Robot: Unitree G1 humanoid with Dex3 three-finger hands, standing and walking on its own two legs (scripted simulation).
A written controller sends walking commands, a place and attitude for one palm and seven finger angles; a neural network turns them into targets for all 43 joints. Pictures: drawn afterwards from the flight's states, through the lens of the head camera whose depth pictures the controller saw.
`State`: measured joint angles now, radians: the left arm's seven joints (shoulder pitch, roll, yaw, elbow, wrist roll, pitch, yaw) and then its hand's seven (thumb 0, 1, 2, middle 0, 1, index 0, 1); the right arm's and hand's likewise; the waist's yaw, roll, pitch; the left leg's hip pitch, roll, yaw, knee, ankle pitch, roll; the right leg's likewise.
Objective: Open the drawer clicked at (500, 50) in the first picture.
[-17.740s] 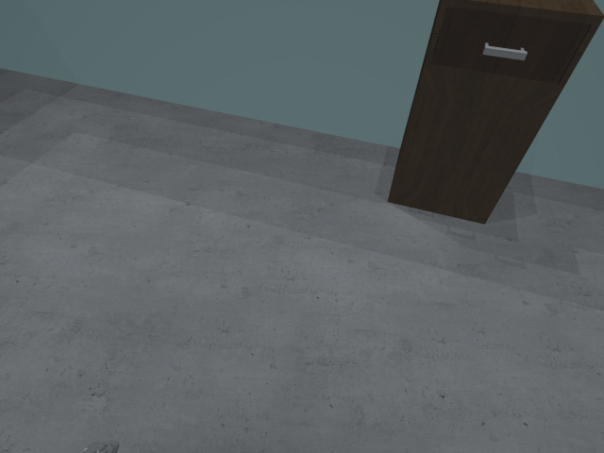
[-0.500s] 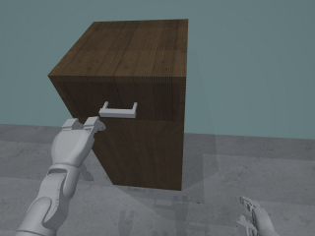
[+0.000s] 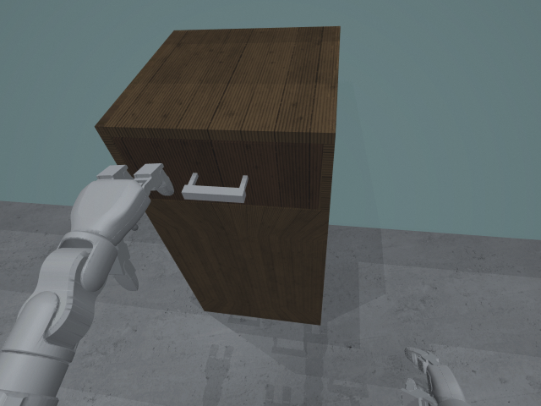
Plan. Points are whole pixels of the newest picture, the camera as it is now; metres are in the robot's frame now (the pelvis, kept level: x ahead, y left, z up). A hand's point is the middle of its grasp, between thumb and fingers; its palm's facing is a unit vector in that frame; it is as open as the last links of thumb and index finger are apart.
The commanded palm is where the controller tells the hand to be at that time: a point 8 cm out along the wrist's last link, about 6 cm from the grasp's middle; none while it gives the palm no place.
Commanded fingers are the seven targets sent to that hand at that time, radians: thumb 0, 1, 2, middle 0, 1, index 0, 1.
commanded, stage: raise the hand with hooked fingers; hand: left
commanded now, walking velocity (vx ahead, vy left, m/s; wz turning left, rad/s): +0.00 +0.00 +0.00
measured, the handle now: (216, 186) +0.50 +0.19 +0.00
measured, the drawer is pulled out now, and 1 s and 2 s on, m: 0.00 0.00 0.00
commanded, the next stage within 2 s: move the hooked fingers above the handle in 0.20 s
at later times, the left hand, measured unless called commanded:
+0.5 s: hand (143, 234) +0.31 +0.23 +0.11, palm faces +0.03 -0.06 -1.00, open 13.9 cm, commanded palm +0.30 +0.23 +0.16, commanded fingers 0.00 -0.50 0.30 -0.30 -1.20 -0.30 -1.20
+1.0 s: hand (175, 206) +0.38 +0.21 +0.08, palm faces +0.01 -0.06 -1.00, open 13.8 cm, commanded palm +0.36 +0.22 +0.15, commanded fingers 0.00 -0.50 0.30 -0.30 -1.20 -0.30 -1.20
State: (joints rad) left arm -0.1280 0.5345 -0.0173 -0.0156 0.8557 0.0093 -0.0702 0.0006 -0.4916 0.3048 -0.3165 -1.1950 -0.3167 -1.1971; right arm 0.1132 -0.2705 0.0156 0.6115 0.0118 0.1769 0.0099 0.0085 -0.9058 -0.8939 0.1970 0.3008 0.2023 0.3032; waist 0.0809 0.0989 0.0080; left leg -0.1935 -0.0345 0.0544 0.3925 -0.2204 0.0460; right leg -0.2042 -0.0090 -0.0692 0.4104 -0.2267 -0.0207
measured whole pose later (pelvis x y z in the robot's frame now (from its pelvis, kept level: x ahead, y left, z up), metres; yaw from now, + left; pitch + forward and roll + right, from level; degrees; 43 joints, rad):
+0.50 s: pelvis -0.02 -0.01 +0.00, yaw +0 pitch +1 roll +0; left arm -0.21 0.52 -0.07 0.12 0.88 -0.02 0.00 0.00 -0.49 0.30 -0.32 -1.20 -0.32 -1.20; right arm 0.10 -0.26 0.02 0.63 0.02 0.16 -0.02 0.01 -0.91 -0.89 0.20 0.30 0.20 0.30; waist 0.08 0.09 0.01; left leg -0.22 -0.03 0.05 0.40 -0.20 0.04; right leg -0.23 0.00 -0.08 0.43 -0.21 -0.03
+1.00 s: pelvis +0.00 -0.01 -0.01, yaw -1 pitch +5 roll +1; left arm -0.38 0.49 -0.07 0.35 0.93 -0.02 0.06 0.00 -0.49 0.30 -0.32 -1.20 -0.32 -1.20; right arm 0.21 -0.28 -0.02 0.65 0.03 0.16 -0.02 0.01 -0.91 -0.89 0.20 0.30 0.20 0.30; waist 0.03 0.07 -0.02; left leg -0.31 -0.02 0.08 0.45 -0.24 0.04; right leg -0.33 0.00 -0.05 0.49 -0.25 -0.03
